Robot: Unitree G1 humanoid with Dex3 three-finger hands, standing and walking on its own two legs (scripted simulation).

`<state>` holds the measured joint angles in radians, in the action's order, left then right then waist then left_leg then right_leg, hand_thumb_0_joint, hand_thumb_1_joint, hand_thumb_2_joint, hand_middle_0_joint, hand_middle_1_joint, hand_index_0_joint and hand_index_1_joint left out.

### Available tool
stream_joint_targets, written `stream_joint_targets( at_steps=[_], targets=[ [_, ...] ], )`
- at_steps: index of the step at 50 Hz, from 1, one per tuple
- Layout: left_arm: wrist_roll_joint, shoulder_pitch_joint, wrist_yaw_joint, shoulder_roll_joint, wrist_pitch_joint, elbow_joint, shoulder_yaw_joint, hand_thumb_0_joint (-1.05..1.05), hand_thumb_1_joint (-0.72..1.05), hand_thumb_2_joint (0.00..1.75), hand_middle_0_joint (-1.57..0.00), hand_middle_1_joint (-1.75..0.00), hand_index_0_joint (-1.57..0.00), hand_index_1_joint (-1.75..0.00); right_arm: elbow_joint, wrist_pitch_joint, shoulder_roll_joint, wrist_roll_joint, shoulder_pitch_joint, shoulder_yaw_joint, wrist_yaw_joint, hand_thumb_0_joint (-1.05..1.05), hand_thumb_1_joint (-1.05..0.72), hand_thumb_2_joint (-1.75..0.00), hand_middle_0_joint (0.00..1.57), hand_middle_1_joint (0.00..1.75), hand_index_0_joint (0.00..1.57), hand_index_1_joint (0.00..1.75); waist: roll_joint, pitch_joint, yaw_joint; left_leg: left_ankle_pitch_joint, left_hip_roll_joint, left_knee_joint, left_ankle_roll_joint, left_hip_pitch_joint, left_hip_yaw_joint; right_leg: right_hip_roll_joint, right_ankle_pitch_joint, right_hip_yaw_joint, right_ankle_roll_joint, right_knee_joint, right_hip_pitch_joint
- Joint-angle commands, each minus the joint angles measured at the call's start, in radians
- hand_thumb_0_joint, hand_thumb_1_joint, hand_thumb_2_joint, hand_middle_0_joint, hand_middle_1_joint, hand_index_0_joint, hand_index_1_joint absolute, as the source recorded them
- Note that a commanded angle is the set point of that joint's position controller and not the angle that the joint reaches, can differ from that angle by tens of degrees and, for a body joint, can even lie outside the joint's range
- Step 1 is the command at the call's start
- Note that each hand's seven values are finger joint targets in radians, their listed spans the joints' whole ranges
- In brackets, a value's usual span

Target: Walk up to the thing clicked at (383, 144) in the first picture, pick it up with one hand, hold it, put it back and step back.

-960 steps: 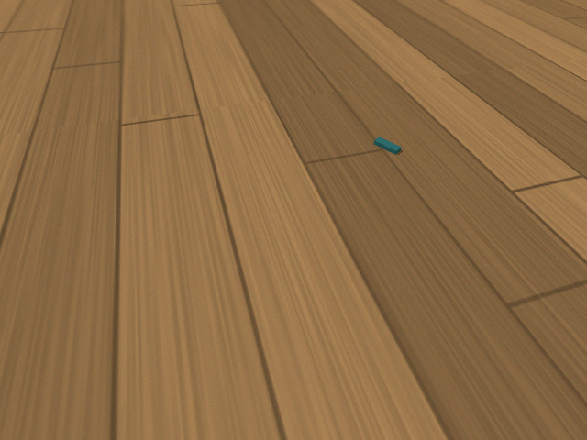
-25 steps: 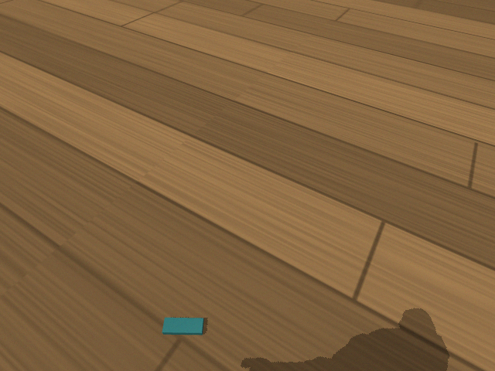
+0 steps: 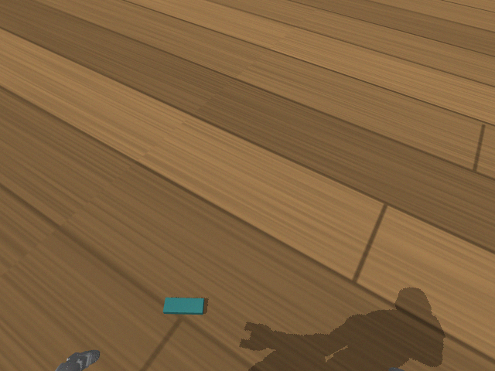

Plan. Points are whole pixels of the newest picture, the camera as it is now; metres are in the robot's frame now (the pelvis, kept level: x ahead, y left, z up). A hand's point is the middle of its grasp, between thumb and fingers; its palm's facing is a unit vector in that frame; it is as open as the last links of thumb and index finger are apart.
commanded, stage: rise first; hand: left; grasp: from above
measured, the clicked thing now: (184, 306) +0.45 +0.23 -0.76
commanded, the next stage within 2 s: none
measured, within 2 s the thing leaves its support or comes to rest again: neither
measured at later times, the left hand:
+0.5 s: hand out of the picture +0.14 +0.26 -0.21, palm faces -0.13 -0.89 -0.43, open 13.9 cm
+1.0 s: hand out of the picture +0.16 +0.28 -0.31, palm faces -0.35 -0.73 -0.59, open 14.3 cm
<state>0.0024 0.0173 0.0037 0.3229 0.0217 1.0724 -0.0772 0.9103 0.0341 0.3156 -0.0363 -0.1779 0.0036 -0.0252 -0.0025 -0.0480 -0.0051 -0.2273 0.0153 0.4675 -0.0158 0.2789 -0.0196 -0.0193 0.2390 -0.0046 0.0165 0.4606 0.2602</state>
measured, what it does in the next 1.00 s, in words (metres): lowers itself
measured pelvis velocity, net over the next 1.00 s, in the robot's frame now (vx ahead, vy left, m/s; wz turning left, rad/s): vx -0.02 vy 0.01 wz -0.01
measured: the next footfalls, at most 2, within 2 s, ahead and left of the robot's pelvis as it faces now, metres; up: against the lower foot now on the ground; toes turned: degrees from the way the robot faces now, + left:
none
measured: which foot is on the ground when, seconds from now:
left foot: down 0.00-1.00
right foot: down 0.00-1.00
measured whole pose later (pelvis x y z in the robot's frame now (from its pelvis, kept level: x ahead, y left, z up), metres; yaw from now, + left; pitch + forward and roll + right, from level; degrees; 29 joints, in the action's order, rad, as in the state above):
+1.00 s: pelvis -0.02 +0.01 -0.17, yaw -1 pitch +27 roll -2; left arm 0.43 0.14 0.00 0.40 -0.08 0.50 -0.14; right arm 0.54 0.17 0.26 0.01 -0.13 0.04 0.02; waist -0.01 0.18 -0.02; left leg -0.64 0.01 1.51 -0.02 1.34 -0.05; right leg -0.01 0.65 -0.01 0.02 1.48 1.31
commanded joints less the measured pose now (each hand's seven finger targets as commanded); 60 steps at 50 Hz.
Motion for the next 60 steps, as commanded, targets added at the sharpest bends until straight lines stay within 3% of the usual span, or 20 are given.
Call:
stream_joint_targets(
  at_steps=[1, 2, 4, 6, 7, 8, 12, 15, 17, 24, 31, 35, 38, 42, 45, 51, 53, 54, 58, 60],
  targets=[
    [0.089, -0.036, 0.025, 0.258, 0.018, -0.03, -0.115, 0.0, 0.23, 0.89, -0.13, -0.95, -0.16, -0.92, -0.158, 0.035, 0.133, 0.015, -0.058, 0.074, -0.014, 0.0, -0.92, -0.9, 0.2, 0.3, 0.2, 0.3, 0.014, 0.234, -0.006, 0.121, -0.038, 0.107, 0.026, 0.088, 0.047, 0.017, -0.148, -0.013, -0.029, 0.086, 0.065],
    [0.108, 0.028, 0.035, 0.241, 0.006, -0.021, -0.129, 0.0, 0.15, 0.91, -0.13, -0.97, -0.15, -0.94, -0.182, 0.036, 0.128, 0.019, -0.061, 0.082, -0.008, 0.0, -0.93, -0.91, 0.2, 0.3, 0.2, 0.3, 0.009, 0.265, 0.021, 0.138, -0.045, 0.137, 0.024, 0.111, 0.045, 0.018, -0.151, -0.014, -0.032, 0.116, 0.064],
    [0.132, 0.002, 0.031, 0.261, -0.011, -0.152, -0.148, 0.0, -0.01, 0.91, -0.12, -1.01, -0.14, -0.98, -0.239, 0.036, 0.12, 0.015, -0.055, 0.09, -0.006, 0.0, -0.94, -0.91, 0.2, 0.3, 0.2, 0.3, -0.068, 0.34, 0.046, 0.161, -0.046, 0.145, 0.012, 0.093, 0.045, 0.022, -0.152, -0.011, -0.038, 0.139, 0.054],
    [0.142, 0.044, 0.022, 0.187, -0.062, -0.147, -0.112, 0.0, -0.17, 0.92, -0.11, -1.03, -0.13, -1.01, -0.28, 0.033, 0.11, 0.011, -0.034, 0.083, -0.001, 0.0, -0.9, -0.9, 0.2, 0.3, 0.2, 0.3, -0.064, 0.264, 0.035, 0.116, -0.039, 0.144, 0.005, 0.141, 0.033, 0.032, -0.091, -0.023, -0.041, 0.143, 0.121],
    [0.151, -0.01, 0.017, 0.19, -0.079, -0.201, -0.103, 0.0, -0.25, 0.95, -0.1, -1.03, -0.11, -1.02, -0.305, 0.036, 0.11, 0.009, -0.021, 0.083, 0.002, 0.0, -0.9, -0.9, 0.2, 0.3, 0.2, 0.3, -0.058, 0.251, 0.021, 0.086, -0.034, 0.161, 0.006, 0.168, 0.031, 0.033, -0.064, -0.024, -0.039, 0.153, 0.149],
    [0.159, 0.009, 0.01, 0.205, -0.1, -0.214, -0.115, 0.0, -0.33, 0.95, -0.1, -1.04, -0.11, -1.03, -0.329, 0.037, 0.11, 0.004, -0.007, 0.083, 0.003, 0.0, -0.91, -0.9, 0.2, 0.3, 0.2, 0.3, -0.039, 0.25, 0.023, 0.062, -0.033, 0.182, 0.009, 0.192, 0.028, 0.033, -0.038, -0.027, -0.038, 0.167, 0.17],
    [0.167, 0.037, 0.002, 0.165, -0.145, -0.309, -0.106, 0.0, -0.56, 0.99, -0.08, -1.07, -0.08, -1.07, -0.372, 0.056, 0.098, 0.006, -0.027, 0.088, 0.008, 0.0, -0.9, -0.9, 0.2, 0.3, 0.2, 0.3, 0.007, 0.266, -0.003, 0.003, -0.022, 0.268, 0.016, 0.269, 0.024, 0.039, 0.026, -0.032, -0.034, 0.255, 0.278],
    [0.191, 0.034, -0.006, 0.196, -0.136, -0.394, -0.136, 0.0, -0.58, 1.0, -0.07, -1.08, -0.07, -1.08, -0.387, 0.079, 0.089, 0.013, -0.041, 0.094, 0.009, 0.0, -0.89, -0.9, 0.2, 0.3, 0.2, 0.3, -0.014, 0.294, -0.002, -0.025, -0.018, 0.347, 0.017, 0.337, 0.019, 0.037, 0.05, -0.032, -0.034, 0.343, 0.36],
    [0.201, 0.02, -0.008, 0.192, -0.119, -0.506, -0.132, 0.0, -0.58, 1.01, -0.07, -1.06, -0.06, -1.07, -0.414, 0.096, 0.079, 0.017, -0.042, 0.095, 0.004, 0.0, -0.89, -0.9, 0.2, 0.3, 0.2, 0.3, -0.036, 0.352, -0.01, -0.014, -0.017, 0.397, 0.019, 0.345, 0.021, 0.034, 0.037, -0.023, -0.033, 0.389, 0.393],
    [0.239, 0.186, -0.009, 0.197, -0.157, -0.682, -0.141, 0.0, -0.58, 1.02, -0.07, -1.05, -0.05, -1.07, -0.456, 0.121, 0.072, 0.024, -0.034, 0.1, -0.009, 0.0, -0.9, -0.9, 0.2, 0.3, 0.2, 0.3, -0.079, 0.41, -0.011, 0.03, -0.004, 0.469, 0.015, 0.38, 0.006, 0.034, 0.008, -0.023, -0.034, 0.474, 0.457],
    [0.259, 0.26, -0.014, 0.164, -0.204, -0.731, -0.122, 0.0, -0.56, 0.97, -0.08, -1.06, -0.08, -1.05, -0.485, 0.141, 0.068, 0.03, -0.022, 0.092, -0.011, 0.0, -0.91, -0.9, 0.2, 0.3, 0.2, 0.3, -0.042, 0.406, -0.035, 0.025, -0.006, 0.569, 0.024, 0.482, 0.004, 0.033, 0.004, -0.027, -0.031, 0.544, 0.536],
    [0.275, 0.293, -0.017, 0.17, -0.2, -0.777, -0.127, 0.0, -0.56, 0.96, -0.08, -1.06, -0.08, -1.05, -0.501, 0.152, 0.066, 0.032, -0.011, 0.09, -0.003, 0.0, -0.91, -0.9, 0.2, 0.3, 0.2, 0.3, -0.064, 0.431, -0.017, 0.011, -0.005, 0.611, 0.02, 0.529, -0.005, 0.034, 0.032, -0.031, -0.038, 0.609, 0.599],
    [0.287, 0.3, -0.015, 0.181, -0.188, -0.823, -0.129, 0.0, -0.59, 0.98, -0.09, -1.04, -0.08, -1.05, -0.509, 0.158, 0.067, 0.033, -0.009, 0.09, 0.006, 0.0, -0.92, -0.9, 0.2, 0.3, 0.2, 0.3, -0.095, 0.47, -0.012, 0.06, -0.001, 0.654, 0.017, 0.543, -0.019, 0.035, 0.021, -0.036, -0.04, 0.676, 0.653],
    [0.337, 0.22, -0.022, 0.206, -0.155, -0.793, -0.124, 0.0, -0.61, 0.98, -0.09, -1.04, -0.08, -1.04, -0.502, 0.166, 0.076, 0.03, 0.005, 0.092, 0.015, 0.0, -0.94, -0.91, 0.2, 0.3, 0.2, 0.3, -0.07, 0.472, -0.035, 0.013, -0.005, 0.747, 0.024, 0.648, -0.019, 0.038, 0.045, -0.031, -0.04, 0.751, 0.756],
    [0.395, 0.138, -0.026, 0.249, -0.109, -0.718, -0.145, 0.0, -0.61, 1.0, -0.09, -1.03, -0.07, -1.04, -0.488, 0.173, 0.09, 0.032, 0.025, 0.1, 0.024, 0.0, -0.92, -0.91, 0.2, 0.3, 0.2, 0.3, -0.061, 0.468, -0.026, -0.077, -0.009, 0.822, 0.025, 0.761, -0.025, 0.033, 0.114, -0.027, -0.042, 0.836, 0.866],
    [0.526, -0.043, -0.031, 0.297, 0.03, -0.63, -0.116, 0.0, -0.58, 0.99, -0.11, -1.02, -0.1, -1.04, -0.438, 0.188, 0.111, 0.036, 0.034, 0.115, 0.039, 0.0, -0.93, -0.91, 0.2, 0.3, 0.2, 0.3, -0.082, 0.607, -0.032, -0.116, -0.02, 1.006, 0.028, 0.91, -0.014, 0.037, 0.135, -0.014, -0.039, 1.006, 1.039],
    [0.569, -0.12, -0.05, 0.35, 0.077, -0.59, -0.142, 0.0, -0.6, 1.0, -0.11, -1.02, -0.1, -1.04, -0.418, 0.189, 0.121, 0.037, 0.038, 0.117, 0.044, 0.0, -0.94, -0.91, 0.2, 0.3, 0.2, 0.3, -0.076, 0.636, -0.032, -0.142, -0.023, 1.069, 0.031, 0.992, -0.01, 0.038, 0.147, -0.013, -0.038, 1.058, 1.091],
    [0.59, -0.148, -0.062, 0.399, 0.099, -0.581, -0.173, 0.0, -0.6, 1.0, -0.12, -1.03, -0.1, -1.04, -0.408, 0.187, 0.125, 0.037, 0.035, 0.116, 0.046, 0.0, -0.94, -0.91, 0.2, 0.3, 0.2, 0.3, -0.081, 0.671, -0.011, -0.126, -0.023, 1.099, 0.033, 1.009, -0.005, 0.038, 0.134, -0.011, -0.038, 1.085, 1.102],
    [0.68, -0.24, -0.092, 0.438, 0.143, -0.499, -0.174, 0.0, -0.57, 0.99, -0.12, -1.04, -0.11, -1.04, -0.37, 0.167, 0.142, 0.039, 0.021, 0.125, 0.056, 0.0, -0.93, -0.91, 0.2, 0.3, 0.2, 0.3, -0.1, 0.756, 0.004, -0.076, -0.021, 1.201, 0.03, 1.053, -0.002, 0.038, 0.114, -0.023, -0.041, 1.183, 1.191],
    [0.72, -0.337, -0.101, 0.445, 0.161, -0.45, -0.163, 0.0, -0.58, 1.0, -0.1, -1.04, -0.1, -1.05, -0.347, 0.158, 0.144, 0.043, 0.013, 0.129, 0.062, 0.0, -0.93, -0.91, 0.2, 0.3, 0.2, 0.3, -0.087, 0.774, -0.006, -0.118, -0.021, 1.244, 0.031, 1.109, -0.004, 0.04, 0.146, -0.031, -0.042, 1.217, 1.239]
  ],
)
